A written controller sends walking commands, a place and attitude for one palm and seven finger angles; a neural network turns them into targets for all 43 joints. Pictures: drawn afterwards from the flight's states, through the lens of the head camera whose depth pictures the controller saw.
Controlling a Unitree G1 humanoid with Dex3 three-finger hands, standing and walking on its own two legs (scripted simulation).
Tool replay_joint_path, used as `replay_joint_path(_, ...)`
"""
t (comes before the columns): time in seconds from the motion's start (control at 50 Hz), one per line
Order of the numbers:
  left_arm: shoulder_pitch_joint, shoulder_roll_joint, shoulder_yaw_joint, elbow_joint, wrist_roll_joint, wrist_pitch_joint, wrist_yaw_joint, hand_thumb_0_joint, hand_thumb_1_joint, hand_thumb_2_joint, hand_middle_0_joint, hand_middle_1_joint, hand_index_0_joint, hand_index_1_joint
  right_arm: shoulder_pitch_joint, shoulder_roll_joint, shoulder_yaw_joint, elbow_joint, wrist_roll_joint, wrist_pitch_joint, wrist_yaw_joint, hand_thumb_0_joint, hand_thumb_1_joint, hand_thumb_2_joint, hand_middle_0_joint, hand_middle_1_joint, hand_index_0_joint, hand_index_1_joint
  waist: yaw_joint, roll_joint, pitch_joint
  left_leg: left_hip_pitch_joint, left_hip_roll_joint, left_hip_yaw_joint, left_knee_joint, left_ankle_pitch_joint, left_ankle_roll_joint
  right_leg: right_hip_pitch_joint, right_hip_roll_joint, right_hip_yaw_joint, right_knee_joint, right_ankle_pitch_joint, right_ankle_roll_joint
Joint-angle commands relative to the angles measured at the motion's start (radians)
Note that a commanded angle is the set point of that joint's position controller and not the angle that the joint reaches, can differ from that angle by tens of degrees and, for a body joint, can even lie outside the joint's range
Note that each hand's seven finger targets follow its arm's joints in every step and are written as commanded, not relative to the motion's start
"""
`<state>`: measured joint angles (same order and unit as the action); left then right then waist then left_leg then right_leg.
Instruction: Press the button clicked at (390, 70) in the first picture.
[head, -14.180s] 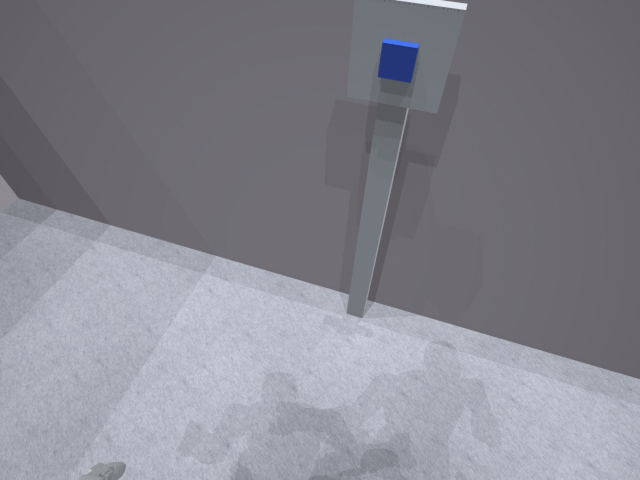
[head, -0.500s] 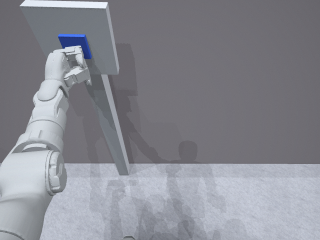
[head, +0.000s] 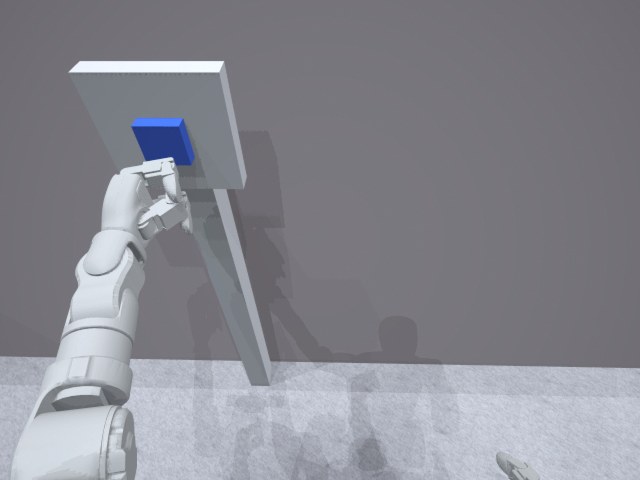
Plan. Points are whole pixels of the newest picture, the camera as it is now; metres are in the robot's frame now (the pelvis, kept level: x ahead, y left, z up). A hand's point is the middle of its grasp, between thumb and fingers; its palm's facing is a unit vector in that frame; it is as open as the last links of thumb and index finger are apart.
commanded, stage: pull the fist back off the button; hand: left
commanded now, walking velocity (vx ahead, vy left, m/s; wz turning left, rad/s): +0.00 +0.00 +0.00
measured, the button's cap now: (165, 140) +0.50 +0.21 +0.18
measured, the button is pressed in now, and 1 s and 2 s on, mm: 0 0 0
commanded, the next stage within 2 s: draw the hand back to the body in 0.22 s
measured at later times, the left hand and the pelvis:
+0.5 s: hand (167, 231) +0.36 +0.18 +0.16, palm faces +0.01 -1.00 -0.01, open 3.1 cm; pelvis -0.01 -0.01 +0.00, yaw +1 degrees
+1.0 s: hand (89, 320) +0.24 +0.22 +0.16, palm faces +0.26 -0.94 -0.22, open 3.1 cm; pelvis -0.02 +0.00 +0.01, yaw +1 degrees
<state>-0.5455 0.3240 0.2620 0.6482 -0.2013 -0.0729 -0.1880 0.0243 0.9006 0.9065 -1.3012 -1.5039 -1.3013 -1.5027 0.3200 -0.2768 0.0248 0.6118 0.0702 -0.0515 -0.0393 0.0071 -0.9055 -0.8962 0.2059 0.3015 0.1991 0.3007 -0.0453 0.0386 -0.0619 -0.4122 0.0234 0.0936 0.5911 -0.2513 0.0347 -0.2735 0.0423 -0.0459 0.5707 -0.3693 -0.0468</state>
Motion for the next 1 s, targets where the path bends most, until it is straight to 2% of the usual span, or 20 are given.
replay_joint_path(0.0, -0.336, 0.213, 0.037, -0.391, -0.041, -0.018, -0.021, 0.0, 0.9, 0.9, -1.3, -1.5, -1.3, -1.5, -0.071, -0.13, -0.047, -0.149, 0.011, -0.04, -0.016, 0.0, -0.9, -0.9, 0.2, 0.3, 0.2, 0.3, 0.025, -0.025, -0.296, 0.333, -0.02, -0.087, -0.015, 0.327, 0.028, -0.009, -0.013, 0.044, -0.075, 0.536, 0.044)
replay_joint_path(0.06, -0.26, 0.19, 0.028, -0.47, -0.056, 0.012, -0.026, 0.0, 0.9, 0.9, -1.3, -1.5, -1.3, -1.5, -0.098, -0.124, -0.046, -0.15, 0.013, -0.042, -0.02, 0.0, -0.9, -0.9, 0.2, 0.3, 0.2, 0.3, 0.033, -0.003, -0.292, 0.365, -0.021, -0.09, -0.023, 0.342, 0.025, -0.014, -0.014, 0.04, -0.082, 0.543, 0.043)
replay_joint_path(0.1, -0.228, 0.167, 0.005, -0.505, -0.063, 0.03, -0.032, 0.0, 0.9, 0.9, -1.3, -1.5, -1.3, -1.5, -0.115, -0.123, -0.043, -0.151, 0.013, -0.043, -0.023, 0.0, -0.9, -0.9, 0.2, 0.3, 0.2, 0.3, 0.026, -0.029, -0.273, 0.357, -0.025, -0.091, -0.022, 0.334, 0.029, -0.012, -0.015, 0.041, -0.086, 0.547, 0.05)
replay_joint_path(0.14, -0.243, 0.198, 0.031, -0.481, -0.066, 0.051, -0.031, 0.0, 0.9, 0.9, -1.3, -1.5, -1.3, -1.5, -0.123, -0.126, -0.041, -0.136, 0.015, -0.037, -0.032, 0.0, -0.9, -0.9, 0.2, 0.3, 0.2, 0.3, 0.018, -0.051, -0.23, 0.336, -0.027, -0.094, -0.032, 0.289, 0.027, -0.027, -0.018, 0.041, -0.1, 0.516, 0.052)
replay_joint_path(0.16, -0.266, 0.172, 0.002, -0.502, -0.065, 0.057, -0.031, 0.0, 0.9, 0.9, -1.3, -1.5, -1.3, -1.5, -0.134, -0.123, -0.037, -0.14, 0.017, -0.035, -0.034, 0.0, -0.9, -0.9, 0.2, 0.3, 0.2, 0.3, 0.014, -0.019, -0.233, 0.348, -0.029, -0.096, -0.036, 0.283, 0.026, -0.035, -0.018, 0.041, -0.102, 0.494, 0.048)
replay_joint_path(0.2, -0.324, 0.174, -0.009, -0.49, -0.065, 0.066, -0.026, 0.0, 0.9, 0.9, -1.3, -1.5, -1.3, -1.5, -0.142, -0.122, -0.032, -0.13, 0.017, -0.032, -0.042, 0.0, -0.9, -0.9, 0.2, 0.3, 0.2, 0.3, -0.007, -0.036, -0.201, 0.339, -0.032, -0.099, -0.029, 0.24, 0.029, -0.059, -0.02, 0.048, -0.119, 0.449, 0.054)
replay_joint_path(0.26, -0.37, 0.145, -0.04, -0.46, -0.061, 0.065, -0.021, 0.0, 0.9, 0.9, -1.3, -1.5, -1.3, -1.5, -0.15, -0.117, -0.027, -0.125, 0.015, -0.03, -0.05, 0.0, -0.9, -0.9, 0.2, 0.3, 0.2, 0.3, -0.01, -0.015, -0.211, 0.356, -0.032, -0.111, -0.04, 0.214, 0.024, -0.076, -0.021, 0.043, -0.127, 0.392, 0.043)
replay_joint_path(0.3, -0.373, 0.173, -0.018, -0.402, -0.061, 0.06, -0.017, 0.0, 0.9, 0.9, -1.3, -1.5, -1.3, -1.5, -0.146, -0.121, -0.023, -0.114, 0.012, -0.028, -0.052, 0.0, -0.9, -0.9, 0.2, 0.3, 0.2, 0.3, -0.008, -0.045, -0.205, 0.332, -0.033, -0.113, -0.037, 0.189, 0.026, -0.072, -0.023, 0.049, -0.133, 0.368, 0.047)
replay_joint_path(0.36, -0.275, 0.191, 0.019, -0.398, -0.059, 0.055, -0.02, 0.0, 0.9, 0.9, -1.3, -1.5, -1.3, -1.5, -0.163, -0.114, -0.021, -0.138, 0.009, -0.028, -0.045, 0.0, -0.9, -0.9, 0.2, 0.3, 0.2, 0.3, 0.035, -0.008, -0.251, 0.335, -0.038, -0.111, -0.046, 0.221, 0.022, -0.015, -0.031, 0.051, -0.121, 0.416, 0.04)
replay_joint_path(0.4, -0.138, 0.243, 0.085, -0.413, -0.066, 0.053, -0.026, 0.0, 0.9, 0.9, -1.3, -1.5, -1.3, -1.5, -0.168, -0.118, -0.02, -0.158, 0.005, -0.026, -0.034, 0.0, -0.9, -0.9, 0.2, 0.3, 0.2, 0.3, 0.075, -0.056, -0.292, 0.308, -0.037, -0.104, -0.051, 0.257, 0.022, 0.06, -0.036, 0.054, -0.107, 0.496, 0.051)
replay_joint_path(0.5, -0.041, 0.249, 0.11, -0.529, -0.083, 0.073, -0.049, 0.0, 0.9, 0.9, -1.3, -1.5, -1.3, -1.5, -0.207, -0.112, -0.018, -0.193, 0.015, -0.026, -0.029, 0.0, -0.9, -0.9, 0.2, 0.3, 0.2, 0.3, 0.079, -0.077, -0.223, 0.273, -0.033, -0.086, -0.066, 0.222, 0.025, 0.07, -0.043, 0.069, -0.121, 0.525, 0.08)
replay_joint_path(0.58, 0.006, 0.196, 0.067, -0.7, -0.097, 0.081, -0.06, 0.0, 0.9, 0.9, -1.3, -1.5, -1.3, -1.5, -0.23, -0.1, -0.019, -0.209, 0.017, -0.048, -0.033, 0.0, -0.9, -0.9, 0.2, 0.3, 0.2, 0.3, 0.071, -0.003, -0.222, 0.339, -0.029, -0.088, -0.076, 0.231, 0.024, 0.034, -0.028, 0.055, -0.132, 0.463, 0.064)
replay_joint_path(0.7, 0.109, 0.194, 0.077, -0.779, -0.118, 0.109, -0.072, 0.0, 0.9, 0.9, -1.3, -1.5, -1.3, -1.5, -0.242, -0.105, -0.018, -0.193, 0.018, -0.079, -0.046, 0.0, -0.9, -0.9, 0.2, 0.3, 0.2, 0.3, 0.065, -0.039, -0.163, 0.342, -0.024, -0.097, -0.082, 0.18, 0.024, -0.008, -0.023, 0.055, -0.16, 0.369, 0.077)
replay_joint_path(0.78, 0.182, 0.198, 0.088, -0.856, -0.124, 0.131, -0.075, 0.0, 0.9, 0.9, -1.3, -1.5, -1.3, -1.5, -0.259, -0.098, -0.011, -0.199, 0.016, -0.095, -0.051, 0.0, -0.9, -0.9, 0.2, 0.3, 0.2, 0.3, 0.076, 0.019, -0.152, 0.356, -0.027, -0.107, -0.105, 0.155, 0.016, -0.01, -0.022, 0.043, -0.171, 0.308, 0.058)
replay_joint_path(0.8, 0.216, 0.198, 0.094, -0.853, -0.129, 0.137, -0.074, 0.0, 0.9, 0.9, -1.3, -1.5, -1.3, -1.5, -0.26, -0.1, -0.009, -0.199, 0.014, -0.098, -0.05, 0.0, -0.9, -0.9, 0.2, 0.3, 0.2, 0.3, 0.079, -0.015, -0.14, 0.347, -0.024, -0.108, -0.1, 0.151, 0.019, -0.014, -0.021, 0.049, -0.176, 0.301, 0.067)
replay_joint_path(0.82, 0.216, 0.242, 0.067, -0.989, 0.002, 0.043, 0.07, 0.0, 0.9, 0.9, -1.3, -1.5, -1.3, -1.5, -0.294, -0.075, -0.007, -0.194, -0.016, -0.109, -0.047, 0.0, -0.9, -0.9, 0.2, 0.3, 0.2, 0.3, 0.086, 0.01, 0.003, 0.327, -0.023, -0.102, -0.137, 0.107, 0.011, -0.073, -0.039, 0.073, -0.26, 0.225, 0.043)
replay_joint_path(0.86, 0.412, 0.137, 0.005, -0.923, 0.04, 0.005, 0.175, 0.0, 0.9, 0.9, -1.3, -1.5, -1.3, -1.5, -0.273, -0.075, -0.007, -0.161, -0.027, -0.098, -0.042, 0.0, -0.9, -0.9, 0.2, 0.3, 0.2, 0.3, 0.077, -0.032, 0.028, 0.342, -0.01, -0.111, -0.174, 0.058, 0.005, -0.044, -0.041, 0.06, -0.279, 0.147, 0.037)
replay_joint_path(0.88, 0.424, 0.133, -0.005, -0.956, 0.052, -0.012, 0.201, 0.0, 0.9, 0.9, -1.3, -1.5, -1.3, -1.5, -0.271, -0.075, -0.009, -0.159, -0.03, -0.093, -0.039, 0.0, -0.9, -0.9, 0.2, 0.3, 0.2, 0.3, 0.075, -0.013, 0.009, 0.36, -0.006, -0.11, -0.191, 0.054, 0.005, -0.021, -0.042, 0.06, -0.281, 0.144, 0.036)
replay_joint_path(0.9, 0.438, 0.159, 0.012, -0.977, 0.062, -0.029, 0.222, 0.0, 0.9, 0.9, -1.3, -1.5, -1.3, -1.5, -0.27, -0.08, -0.014, -0.153, -0.035, -0.088, -0.037, 0.0, -0.9, -0.9, 0.2, 0.3, 0.2, 0.3, 0.078, -0.055, -0.014, 0.374, -0.003, -0.105, -0.196, 0.068, 0.009, 0.002, -0.036, 0.063, -0.299, 0.148, 0.038)
replay_joint_path(0.98, 0.428, 0.16, 0.015, -1.062, 0.099, -0.07, 0.272, 0.0, 0.9, 0.9, -1.3, -1.5, -1.3, -1.5, -0.279, -0.067, -0.014, -0.142, -0.046, -0.072, -0.038, 0.0, -0.9, -0.9, 0.2, 0.3, 0.2, 0.3, 0.072, 0.057, -0.052, 0.45, 0.0, -0.103, -0.234, 0.102, 0.002, 0.057, -0.035, 0.059, -0.312, 0.177, 0.027)
